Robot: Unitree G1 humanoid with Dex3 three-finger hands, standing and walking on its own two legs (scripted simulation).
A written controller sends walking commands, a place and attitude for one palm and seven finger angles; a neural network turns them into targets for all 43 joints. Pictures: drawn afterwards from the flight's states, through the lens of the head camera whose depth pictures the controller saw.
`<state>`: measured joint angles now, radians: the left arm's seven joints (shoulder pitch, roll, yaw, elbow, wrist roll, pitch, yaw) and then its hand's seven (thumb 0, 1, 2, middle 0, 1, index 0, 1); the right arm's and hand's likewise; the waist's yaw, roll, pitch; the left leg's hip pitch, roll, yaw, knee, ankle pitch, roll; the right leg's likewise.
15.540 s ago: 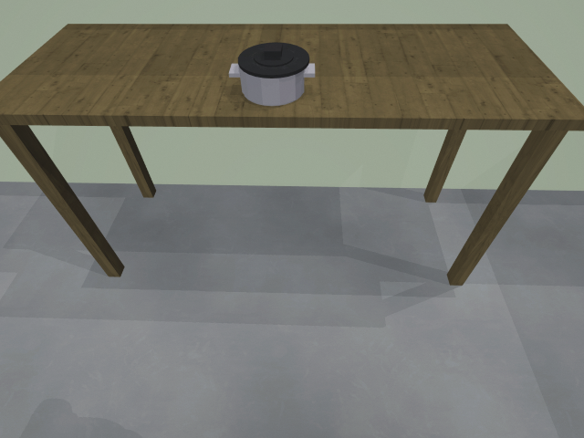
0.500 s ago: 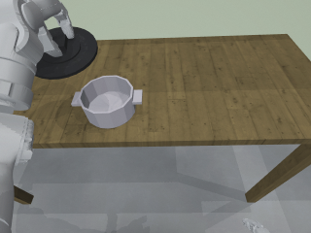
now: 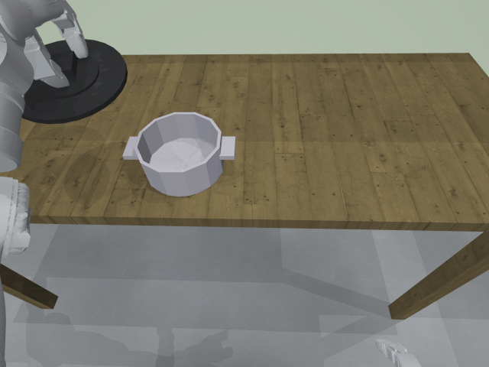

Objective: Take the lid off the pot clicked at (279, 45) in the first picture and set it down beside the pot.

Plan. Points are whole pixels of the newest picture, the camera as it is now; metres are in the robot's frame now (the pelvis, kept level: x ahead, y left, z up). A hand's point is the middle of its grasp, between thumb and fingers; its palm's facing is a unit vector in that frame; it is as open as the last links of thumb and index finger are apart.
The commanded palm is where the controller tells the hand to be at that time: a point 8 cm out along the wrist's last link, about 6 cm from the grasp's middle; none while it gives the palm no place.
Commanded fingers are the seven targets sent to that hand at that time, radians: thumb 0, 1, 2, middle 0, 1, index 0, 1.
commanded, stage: move the lid sideways beside the pot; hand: left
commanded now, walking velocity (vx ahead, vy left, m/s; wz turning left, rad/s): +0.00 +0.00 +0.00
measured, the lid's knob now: (59, 65) +0.48 +0.28 +0.24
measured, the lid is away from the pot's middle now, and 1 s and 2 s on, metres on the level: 0.14 0.23 0.21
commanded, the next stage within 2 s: lower the lid onto the table in 1.04 s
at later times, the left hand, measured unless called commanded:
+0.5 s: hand (11, 60) +0.45 +0.31 +0.27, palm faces -0.23 -0.13 -0.96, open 7.9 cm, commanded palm +0.46 +0.33 +0.35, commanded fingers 0.00 0.67 0.84 -0.87 -1.06 -0.86 -1.04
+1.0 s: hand out of the picture +0.44 +0.36 +0.26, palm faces -0.25 -0.15 -0.96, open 7.9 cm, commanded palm +0.46 +0.36 +0.35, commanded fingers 0.00 0.67 0.84 -0.87 -1.06 -0.86 -1.04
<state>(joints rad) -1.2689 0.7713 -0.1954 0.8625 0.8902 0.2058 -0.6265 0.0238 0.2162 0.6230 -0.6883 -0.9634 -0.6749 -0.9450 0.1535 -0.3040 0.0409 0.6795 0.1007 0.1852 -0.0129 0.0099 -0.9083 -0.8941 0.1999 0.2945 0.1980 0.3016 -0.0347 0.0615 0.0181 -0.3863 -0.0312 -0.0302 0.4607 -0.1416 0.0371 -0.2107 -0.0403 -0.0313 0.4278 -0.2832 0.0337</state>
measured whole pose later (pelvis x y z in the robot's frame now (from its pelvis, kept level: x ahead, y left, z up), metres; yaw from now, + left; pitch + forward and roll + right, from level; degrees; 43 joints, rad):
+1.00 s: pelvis +0.00 +0.00 +0.00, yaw -1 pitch +5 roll -2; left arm -1.27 0.99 -0.09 1.02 0.94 0.09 -0.63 0.03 0.22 0.62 -0.69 -0.96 -0.67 -0.94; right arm 0.22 -0.32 0.06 0.69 0.12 0.20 -0.05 0.01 -0.91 -0.89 0.20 0.29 0.20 0.30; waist -0.05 0.05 0.05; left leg -0.40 -0.01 -0.03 0.49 -0.16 0.03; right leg -0.21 -0.02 -0.02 0.40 -0.27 0.03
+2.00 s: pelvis +0.01 +0.00 +0.00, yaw -2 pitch +6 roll -2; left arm -1.23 0.95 -0.06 1.15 0.95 0.09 -0.58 0.03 0.22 0.62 -0.69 -0.97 -0.67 -0.94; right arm 0.24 -0.33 0.05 0.70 0.11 0.17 -0.04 0.01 -0.91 -0.89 0.20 0.29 0.20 0.30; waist -0.09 0.05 0.01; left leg -0.45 0.01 -0.02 0.53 -0.19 0.03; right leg -0.26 0.00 -0.01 0.44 -0.29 0.03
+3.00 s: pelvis +0.01 +0.01 -0.01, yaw -2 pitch +10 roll -3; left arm -1.14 0.96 -0.04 1.20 0.94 0.00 -0.53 0.03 0.23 0.63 -0.68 -0.97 -0.66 -0.94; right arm 0.29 -0.33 0.05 0.73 0.10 0.13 -0.07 0.01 -0.91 -0.89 0.20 0.29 0.20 0.30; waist -0.11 0.03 -0.01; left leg -0.56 0.01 -0.01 0.63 -0.23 0.04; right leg -0.36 0.00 -0.01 0.52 -0.32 0.04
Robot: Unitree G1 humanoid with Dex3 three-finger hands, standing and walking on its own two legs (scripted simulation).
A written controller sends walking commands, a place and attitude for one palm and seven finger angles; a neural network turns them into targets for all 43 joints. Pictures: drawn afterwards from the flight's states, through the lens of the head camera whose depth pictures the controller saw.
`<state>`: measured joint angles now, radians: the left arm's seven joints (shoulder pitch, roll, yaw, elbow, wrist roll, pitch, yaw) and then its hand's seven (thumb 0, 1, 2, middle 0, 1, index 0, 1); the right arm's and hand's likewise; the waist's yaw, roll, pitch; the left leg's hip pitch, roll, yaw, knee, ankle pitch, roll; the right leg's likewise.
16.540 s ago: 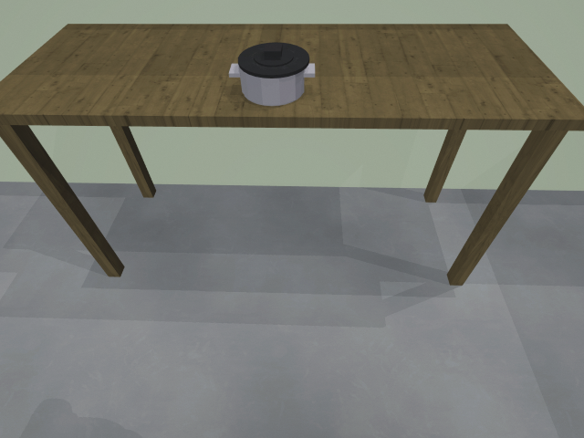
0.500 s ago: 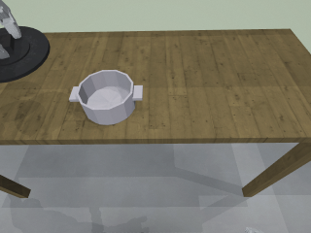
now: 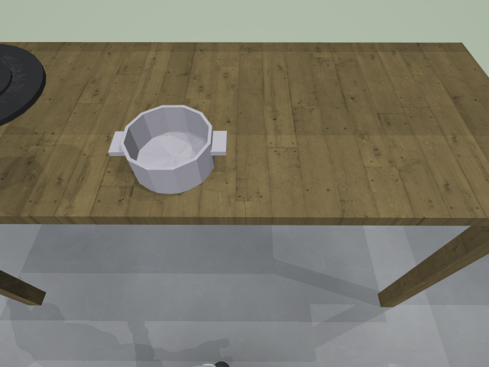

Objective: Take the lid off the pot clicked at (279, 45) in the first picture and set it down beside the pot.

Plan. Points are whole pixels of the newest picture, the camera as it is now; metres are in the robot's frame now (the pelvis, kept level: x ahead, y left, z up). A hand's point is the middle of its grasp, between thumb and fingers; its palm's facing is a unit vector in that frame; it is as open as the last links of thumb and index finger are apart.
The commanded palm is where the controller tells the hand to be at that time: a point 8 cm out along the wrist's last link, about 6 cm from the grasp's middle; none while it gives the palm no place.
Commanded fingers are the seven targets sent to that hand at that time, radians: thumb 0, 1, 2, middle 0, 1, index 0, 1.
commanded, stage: move the lid sideways beside the pot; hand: left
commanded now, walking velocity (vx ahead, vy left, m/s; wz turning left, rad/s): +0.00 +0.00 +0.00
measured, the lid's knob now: out of the picture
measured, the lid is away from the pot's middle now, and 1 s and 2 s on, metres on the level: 0.23 0.21 0.22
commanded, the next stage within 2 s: lower the lid onto the table in 0.04 s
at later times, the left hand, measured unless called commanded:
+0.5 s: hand out of the picture +0.44 +0.36 +0.25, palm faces -0.25 -0.21 -0.95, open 7.9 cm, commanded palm +0.46 +0.37 +0.32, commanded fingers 0.00 0.67 0.84 -0.87 -1.06 -0.86 -1.04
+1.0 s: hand out of the picture +0.44 +0.35 +0.21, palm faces -0.32 -0.23 -0.92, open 7.9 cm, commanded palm +0.47 +0.37 +0.29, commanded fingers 0.00 0.67 0.84 -0.87 -1.06 -0.86 -1.04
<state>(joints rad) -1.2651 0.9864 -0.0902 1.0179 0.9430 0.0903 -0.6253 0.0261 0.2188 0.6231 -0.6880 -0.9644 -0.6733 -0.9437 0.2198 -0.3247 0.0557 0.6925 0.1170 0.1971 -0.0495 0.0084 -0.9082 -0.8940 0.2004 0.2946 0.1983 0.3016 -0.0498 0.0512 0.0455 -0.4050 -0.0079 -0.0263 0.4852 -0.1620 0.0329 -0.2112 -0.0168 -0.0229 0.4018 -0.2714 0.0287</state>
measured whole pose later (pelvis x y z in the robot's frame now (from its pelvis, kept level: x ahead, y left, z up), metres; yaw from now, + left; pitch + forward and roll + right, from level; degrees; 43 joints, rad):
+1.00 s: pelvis +0.00 +0.00 +0.00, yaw -1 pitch +6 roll -2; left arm -1.23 0.95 -0.06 1.15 0.95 0.09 -0.58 0.03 0.22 0.62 -0.69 -0.97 -0.67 -0.94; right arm 0.24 -0.33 0.05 0.70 0.11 0.17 -0.04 0.01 -0.91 -0.89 0.20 0.29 0.20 0.30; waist -0.09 0.05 0.01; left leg -0.45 0.01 -0.02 0.53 -0.19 0.03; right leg -0.26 0.00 -0.01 0.44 -0.29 0.03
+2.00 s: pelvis +0.00 +0.01 -0.01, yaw -2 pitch +10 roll -3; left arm -1.14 0.96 -0.04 1.20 0.94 0.00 -0.53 0.03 0.23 0.63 -0.68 -0.97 -0.66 -0.94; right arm 0.29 -0.33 0.05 0.73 0.10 0.13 -0.07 0.01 -0.91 -0.89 0.20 0.29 0.20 0.30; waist -0.11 0.03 -0.01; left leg -0.56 0.01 -0.01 0.63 -0.23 0.04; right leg -0.36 0.00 -0.01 0.52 -0.32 0.04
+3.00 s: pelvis +0.00 +0.02 -0.02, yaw -3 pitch +13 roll -4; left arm -0.97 0.93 0.02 1.09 0.95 -0.11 -0.48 0.07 0.27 0.64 -0.76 -1.01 -0.64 -0.94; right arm 0.34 -0.32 0.03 0.69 0.09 0.12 -0.08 0.01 -0.91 -0.89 0.20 0.29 0.20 0.30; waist -0.11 0.04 -0.04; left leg -0.69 0.02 -0.01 0.74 -0.27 0.05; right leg -0.50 0.01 0.01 0.64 -0.36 0.03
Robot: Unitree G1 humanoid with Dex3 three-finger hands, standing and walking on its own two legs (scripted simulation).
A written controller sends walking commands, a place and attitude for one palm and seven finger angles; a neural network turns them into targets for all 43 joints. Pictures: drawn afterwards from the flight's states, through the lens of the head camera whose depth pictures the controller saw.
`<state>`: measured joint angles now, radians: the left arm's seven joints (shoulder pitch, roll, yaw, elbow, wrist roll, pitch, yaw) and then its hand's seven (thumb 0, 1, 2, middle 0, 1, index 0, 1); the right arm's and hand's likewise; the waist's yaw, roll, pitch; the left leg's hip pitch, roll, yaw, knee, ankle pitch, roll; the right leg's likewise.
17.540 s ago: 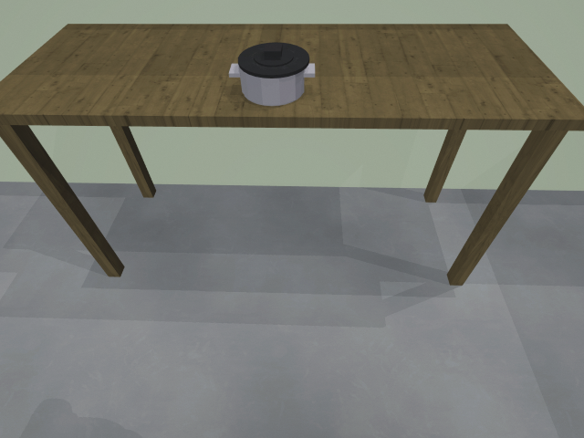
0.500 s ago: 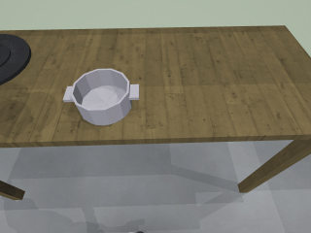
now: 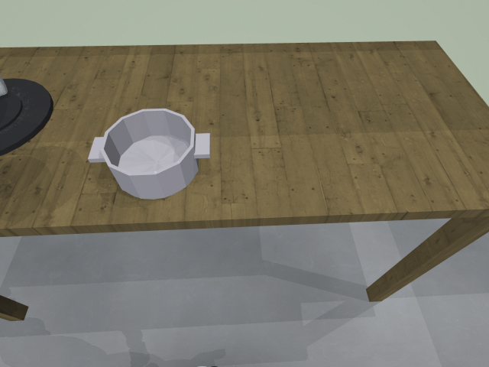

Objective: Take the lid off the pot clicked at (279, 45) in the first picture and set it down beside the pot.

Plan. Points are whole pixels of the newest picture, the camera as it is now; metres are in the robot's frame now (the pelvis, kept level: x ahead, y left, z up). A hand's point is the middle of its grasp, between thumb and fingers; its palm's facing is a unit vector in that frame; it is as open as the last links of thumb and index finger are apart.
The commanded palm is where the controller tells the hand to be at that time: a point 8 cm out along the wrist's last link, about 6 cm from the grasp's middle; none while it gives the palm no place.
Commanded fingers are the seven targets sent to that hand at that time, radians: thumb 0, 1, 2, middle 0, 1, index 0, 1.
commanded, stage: lower the lid onto the table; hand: left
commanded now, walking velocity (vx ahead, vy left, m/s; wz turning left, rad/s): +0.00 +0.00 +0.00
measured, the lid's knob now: out of the picture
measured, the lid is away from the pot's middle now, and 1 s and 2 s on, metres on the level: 0.21 0.22 0.22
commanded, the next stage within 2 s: open the fingers wide in 1.84 s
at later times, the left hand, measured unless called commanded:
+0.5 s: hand out of the picture +0.44 +0.37 +0.18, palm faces -0.36 -0.24 -0.90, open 7.9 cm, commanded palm +0.47 +0.38 +0.25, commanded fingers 0.00 0.67 0.84 -0.87 -1.06 -0.86 -1.04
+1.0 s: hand out of the picture +0.44 +0.38 +0.15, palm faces -0.42 -0.24 -0.88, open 7.9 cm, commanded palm +0.49 +0.39 +0.22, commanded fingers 0.00 0.67 0.84 -0.87 -1.06 -0.86 -1.04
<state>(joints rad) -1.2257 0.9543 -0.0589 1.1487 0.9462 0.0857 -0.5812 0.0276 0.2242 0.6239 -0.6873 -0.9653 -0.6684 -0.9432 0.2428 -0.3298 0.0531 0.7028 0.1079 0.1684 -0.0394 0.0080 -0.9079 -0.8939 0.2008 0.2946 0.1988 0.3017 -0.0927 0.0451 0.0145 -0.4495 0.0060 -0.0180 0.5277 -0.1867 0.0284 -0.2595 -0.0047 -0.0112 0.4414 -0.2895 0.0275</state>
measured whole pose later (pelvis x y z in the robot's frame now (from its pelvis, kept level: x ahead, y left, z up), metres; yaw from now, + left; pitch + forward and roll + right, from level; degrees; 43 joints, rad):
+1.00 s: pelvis +0.00 +0.01 -0.01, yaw -1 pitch +10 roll -3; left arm -1.14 0.96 -0.04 1.20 0.94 0.00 -0.53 0.03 0.23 0.63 -0.68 -0.97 -0.66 -0.94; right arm 0.29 -0.33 0.05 0.73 0.10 0.13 -0.07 0.01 -0.91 -0.89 0.20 0.29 0.20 0.30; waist -0.11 0.03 -0.01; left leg -0.56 0.01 -0.01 0.63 -0.23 0.04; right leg -0.36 0.00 -0.01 0.52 -0.32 0.04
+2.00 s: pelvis -0.01 +0.02 -0.02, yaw -2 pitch +13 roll -4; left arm -0.97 0.93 0.02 1.09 0.95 -0.11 -0.48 0.07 0.27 0.64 -0.76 -1.01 -0.64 -0.94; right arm 0.34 -0.32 0.03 0.69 0.09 0.12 -0.08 0.01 -0.91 -0.89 0.20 0.29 0.20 0.30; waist -0.11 0.04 -0.04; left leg -0.69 0.02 -0.01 0.74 -0.27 0.05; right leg -0.50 0.01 0.01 0.64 -0.36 0.03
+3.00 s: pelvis -0.01 +0.01 -0.02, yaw -1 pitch +10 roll -3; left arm -0.90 0.90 0.05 1.03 0.93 -0.14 -0.44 0.00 0.01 0.63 -0.37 -0.88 -0.36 -0.87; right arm 0.30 -0.31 0.03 0.69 0.09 0.20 -0.08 0.01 -0.91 -0.89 0.20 0.29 0.20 0.30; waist -0.09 0.05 -0.03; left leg -0.65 0.01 -0.02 0.71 -0.25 0.04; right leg -0.46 0.00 0.00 0.63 -0.35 0.03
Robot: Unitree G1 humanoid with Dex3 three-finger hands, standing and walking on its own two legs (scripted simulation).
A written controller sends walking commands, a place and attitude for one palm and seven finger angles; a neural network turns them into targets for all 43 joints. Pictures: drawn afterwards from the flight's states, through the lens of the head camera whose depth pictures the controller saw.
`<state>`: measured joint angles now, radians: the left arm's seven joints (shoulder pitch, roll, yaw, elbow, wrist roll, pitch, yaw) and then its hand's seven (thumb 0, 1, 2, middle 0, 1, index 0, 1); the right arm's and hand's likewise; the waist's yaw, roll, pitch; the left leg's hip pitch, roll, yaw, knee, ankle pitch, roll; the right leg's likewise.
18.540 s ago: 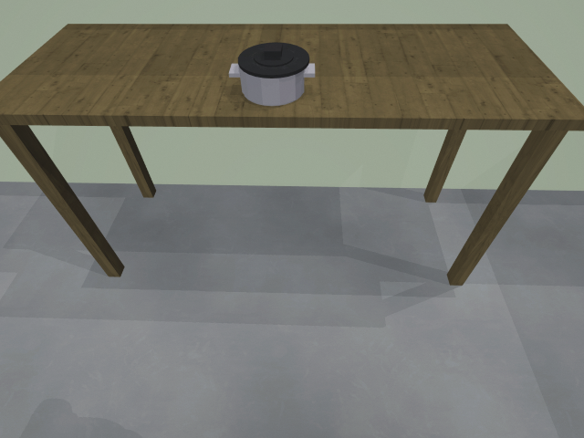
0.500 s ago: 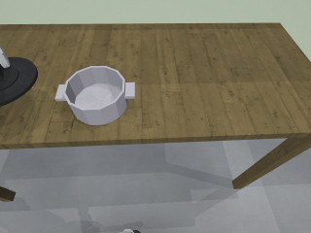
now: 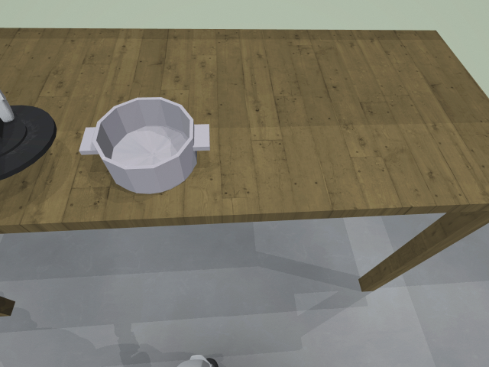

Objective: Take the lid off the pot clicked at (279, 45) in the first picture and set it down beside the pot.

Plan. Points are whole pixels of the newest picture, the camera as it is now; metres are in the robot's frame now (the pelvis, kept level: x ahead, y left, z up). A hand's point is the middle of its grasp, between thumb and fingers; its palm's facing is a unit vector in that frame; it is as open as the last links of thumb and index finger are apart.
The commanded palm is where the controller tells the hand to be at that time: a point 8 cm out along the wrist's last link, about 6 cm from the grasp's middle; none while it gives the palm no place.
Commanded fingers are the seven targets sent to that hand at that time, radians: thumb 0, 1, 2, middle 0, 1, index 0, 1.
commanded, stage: lower the lid onto the table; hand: left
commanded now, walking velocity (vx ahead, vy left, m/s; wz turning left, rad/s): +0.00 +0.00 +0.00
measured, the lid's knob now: out of the picture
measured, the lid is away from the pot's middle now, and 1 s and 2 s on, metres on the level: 0.22 0.22 0.22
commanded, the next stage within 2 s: open the fingers wide in 0.84 s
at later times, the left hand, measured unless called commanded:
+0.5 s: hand out of the picture +0.43 +0.37 +0.12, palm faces -0.46 -0.23 -0.85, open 7.9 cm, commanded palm +0.49 +0.39 +0.19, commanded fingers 0.00 0.67 0.84 -0.87 -1.06 -0.86 -1.04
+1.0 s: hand out of the picture +0.43 +0.37 +0.10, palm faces -0.46 -0.16 -0.87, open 7.8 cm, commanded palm +0.44 +0.37 +0.16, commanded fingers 0.00 0.63 0.76 -0.80 -1.06 -0.80 -1.04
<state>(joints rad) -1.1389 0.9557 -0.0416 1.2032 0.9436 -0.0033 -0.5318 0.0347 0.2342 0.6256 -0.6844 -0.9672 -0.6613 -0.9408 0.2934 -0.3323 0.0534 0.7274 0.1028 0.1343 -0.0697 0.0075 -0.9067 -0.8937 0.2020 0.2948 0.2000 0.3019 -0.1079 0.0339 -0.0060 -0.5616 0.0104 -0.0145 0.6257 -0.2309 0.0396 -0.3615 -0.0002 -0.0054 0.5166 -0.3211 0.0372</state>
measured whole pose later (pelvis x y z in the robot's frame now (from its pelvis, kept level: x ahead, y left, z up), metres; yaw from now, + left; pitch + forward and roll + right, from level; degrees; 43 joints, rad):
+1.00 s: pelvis -0.01 +0.01 -0.01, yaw -1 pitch +13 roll -4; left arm -0.97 0.93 0.02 1.09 0.95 -0.11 -0.48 0.07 0.27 0.64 -0.76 -1.01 -0.64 -0.94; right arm 0.34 -0.32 0.03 0.69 0.09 0.12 -0.08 0.01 -0.91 -0.89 0.20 0.29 0.20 0.30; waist -0.11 0.04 -0.04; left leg -0.69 0.02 -0.01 0.74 -0.27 0.05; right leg -0.50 0.01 0.01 0.64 -0.36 0.03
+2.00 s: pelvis -0.02 +0.00 -0.01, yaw +0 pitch +10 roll -3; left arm -0.90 0.90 0.05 1.03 0.93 -0.14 -0.44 0.00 0.01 0.63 -0.37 -0.88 -0.36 -0.87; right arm 0.30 -0.31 0.03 0.69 0.09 0.20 -0.08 0.01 -0.91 -0.89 0.20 0.29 0.20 0.30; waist -0.09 0.05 -0.03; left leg -0.65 0.01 -0.02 0.71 -0.25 0.04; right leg -0.46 0.00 0.00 0.63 -0.35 0.03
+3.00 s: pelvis -0.01 +0.01 +0.00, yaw +1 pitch +7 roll -3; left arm -1.05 0.91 -0.03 0.99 0.91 -0.04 -0.51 0.00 -0.01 0.65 -0.37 -0.86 -0.36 -0.86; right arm 0.26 -0.31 0.04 0.68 0.09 0.21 -0.06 0.01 -0.91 -0.89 0.20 0.29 0.20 0.30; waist -0.07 0.05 -0.02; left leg -0.52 -0.01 -0.02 0.59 -0.20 0.05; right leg -0.32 -0.02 -0.01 0.49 -0.30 0.03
